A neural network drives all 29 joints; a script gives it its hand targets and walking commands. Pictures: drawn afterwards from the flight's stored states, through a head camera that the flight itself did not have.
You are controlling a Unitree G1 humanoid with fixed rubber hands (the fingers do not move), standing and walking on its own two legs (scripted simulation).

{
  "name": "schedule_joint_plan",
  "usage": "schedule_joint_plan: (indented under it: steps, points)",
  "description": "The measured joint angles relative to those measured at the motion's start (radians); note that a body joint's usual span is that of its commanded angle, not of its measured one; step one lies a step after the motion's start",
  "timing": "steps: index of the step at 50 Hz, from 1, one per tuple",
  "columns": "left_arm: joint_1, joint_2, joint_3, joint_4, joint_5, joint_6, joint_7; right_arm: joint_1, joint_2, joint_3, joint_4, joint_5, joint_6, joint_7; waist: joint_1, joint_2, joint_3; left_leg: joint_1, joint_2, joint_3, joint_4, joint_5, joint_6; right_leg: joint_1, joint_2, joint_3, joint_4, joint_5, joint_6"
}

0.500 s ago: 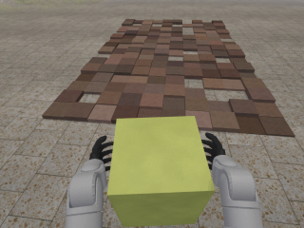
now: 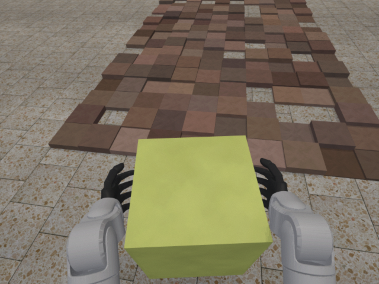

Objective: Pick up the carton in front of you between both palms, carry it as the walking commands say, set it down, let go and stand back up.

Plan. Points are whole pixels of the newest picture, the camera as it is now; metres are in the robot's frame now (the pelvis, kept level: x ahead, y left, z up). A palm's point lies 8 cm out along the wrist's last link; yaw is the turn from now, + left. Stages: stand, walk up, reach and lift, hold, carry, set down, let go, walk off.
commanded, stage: carry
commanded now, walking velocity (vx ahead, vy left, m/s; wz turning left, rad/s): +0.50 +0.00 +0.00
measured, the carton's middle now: (194, 211) +0.28 +0.02 +0.02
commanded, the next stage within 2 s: none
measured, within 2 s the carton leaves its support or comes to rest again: neither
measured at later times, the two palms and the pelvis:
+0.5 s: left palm (140, 98) +0.57 +0.16 +0.10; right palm (250, 94) +0.57 -0.14 +0.11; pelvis +0.31 +0.01 +0.01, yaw -1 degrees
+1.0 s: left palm (162, 27) +0.97 +0.13 +0.15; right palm (242, 26) +0.97 -0.17 +0.14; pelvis +0.64 -0.02 +0.01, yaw +0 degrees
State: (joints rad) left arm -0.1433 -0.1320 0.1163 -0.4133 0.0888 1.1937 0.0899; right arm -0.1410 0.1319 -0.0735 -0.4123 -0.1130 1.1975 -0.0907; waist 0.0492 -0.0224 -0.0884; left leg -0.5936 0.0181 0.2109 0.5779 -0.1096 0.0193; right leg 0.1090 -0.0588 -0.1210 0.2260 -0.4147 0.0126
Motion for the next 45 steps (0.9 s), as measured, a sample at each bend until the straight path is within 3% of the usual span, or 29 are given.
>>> schedule_joint_plan:
  steps: [2,3,6,9,14,21,27,29,30,32,35,38,45]
  points:
    - [-0.001,0.000,0.004,0.003,0.000,0.005,-0.001,-0.006,0.001,0.000,0.005,-0.003,0.007,0.000,-0.008,0.004,0.010,0.068,-0.013,0.036,-0.075,0.008,0.008,0.021,-0.013,-0.007,0.115,-0.079,0.012]
    - [-0.004,0.001,0.010,0.009,0.001,0.006,-0.002,-0.013,0.002,0.002,0.018,-0.004,0.007,0.000,-0.020,0.000,0.015,0.090,-0.019,0.044,-0.061,0.035,0.043,-0.001,-0.030,-0.014,0.240,-0.120,0.010]
    - [-0.014,-0.001,0.022,0.061,0.011,0.006,-0.006,-0.025,0.003,-0.007,0.078,-0.007,0.003,0.001,-0.055,-0.005,0.031,0.115,-0.018,0.056,0.015,-0.058,0.107,-0.225,-0.026,0.070,0.752,-0.049,-0.021]
    - [-0.004,0.000,0.004,0.093,0.025,0.004,-0.008,-0.004,0.001,-0.017,0.101,0.000,-0.003,0.001,-0.076,0.012,0.047,0.202,-0.019,0.048,-0.086,-0.062,0.095,-0.436,-0.013,0.080,0.943,0.057,-0.047]
    - [0.017,0.002,-0.029,0.105,0.038,-0.026,-0.012,0.031,-0.003,-0.027,0.095,0.012,-0.031,0.002,-0.090,0.034,0.036,0.348,-0.018,0.019,-0.255,-0.057,0.086,-0.637,-0.034,0.039,0.795,0.170,-0.035]
    - [0.048,0.004,-0.044,0.038,0.035,-0.032,-0.005,0.038,-0.003,-0.017,0.051,0.021,-0.036,0.007,-0.066,0.029,-0.002,0.540,-0.018,-0.020,-0.368,-0.129,0.051,-0.738,-0.050,-0.006,0.536,0.309,-0.001]
    - [0.031,0.003,-0.027,-0.013,0.022,0.004,0.000,0.015,-0.002,-0.006,0.012,0.012,-0.004,0.009,-0.049,0.028,-0.016,0.692,-0.015,-0.039,-0.372,-0.262,0.005,-0.694,-0.015,-0.075,0.333,0.372,-0.028]
    - [0.013,0.002,-0.021,-0.006,0.019,0.015,0.000,0.006,-0.001,-0.011,0.007,0.006,0.010,0.009,-0.049,0.038,-0.010,0.722,0.001,-0.043,-0.303,-0.337,-0.014,-0.633,0.013,-0.111,0.270,0.366,-0.042]
    - [0.000,0.000,-0.020,0.006,0.018,0.016,0.000,0.000,-0.002,-0.018,0.007,0.004,0.015,0.009,-0.047,0.047,-0.006,0.710,0.019,-0.039,-0.210,-0.387,-0.021,-0.600,0.028,-0.126,0.255,0.349,-0.061]
    - [-0.035,-0.004,-0.018,0.055,0.020,0.011,0.000,-0.019,-0.002,-0.044,0.026,0.002,0.021,0.008,-0.035,0.070,0.014,0.570,0.055,-0.079,0.143,-0.362,-0.018,-0.597,0.036,-0.146,0.331,0.284,-0.113]
    - [-0.061,-0.008,-0.002,0.091,0.020,0.007,0.001,-0.043,0.005,-0.063,0.053,-0.002,0.020,0.008,-0.029,0.053,0.054,0.317,0.032,-0.152,0.564,-0.302,0.009,-0.534,0.032,-0.146,0.297,0.250,-0.120]
    - [-0.071,-0.010,0.019,0.092,0.015,-0.011,0.001,-0.072,0.009,-0.064,0.074,-0.004,0.004,0.006,-0.025,0.038,0.073,0.143,0.049,-0.152,0.598,-0.210,0.019,-0.447,0.037,-0.136,0.204,0.246,-0.112]
    - [-0.173,0.020,0.044,0.161,0.000,-0.048,0.009,-0.181,-0.020,-0.065,0.151,0.004,-0.033,-0.011,-0.029,0.029,0.053,-0.057,0.088,-0.132,0.359,-0.065,-0.003,-0.268,0.043,-0.100,0.077,0.187,-0.089]
